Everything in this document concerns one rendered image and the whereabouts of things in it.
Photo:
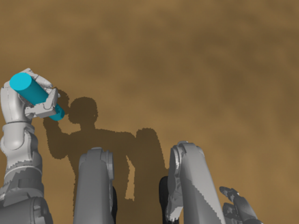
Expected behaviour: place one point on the right robot foot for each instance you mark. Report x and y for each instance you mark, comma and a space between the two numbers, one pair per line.
163, 199

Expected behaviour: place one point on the can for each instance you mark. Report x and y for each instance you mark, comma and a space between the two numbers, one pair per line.
27, 87

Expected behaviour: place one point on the left robot arm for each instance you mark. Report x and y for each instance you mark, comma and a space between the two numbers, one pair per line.
22, 194

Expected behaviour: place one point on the right robot hand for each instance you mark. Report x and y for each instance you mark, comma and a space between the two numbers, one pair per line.
240, 211

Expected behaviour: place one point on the left robot hand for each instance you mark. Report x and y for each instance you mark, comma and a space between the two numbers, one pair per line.
16, 108

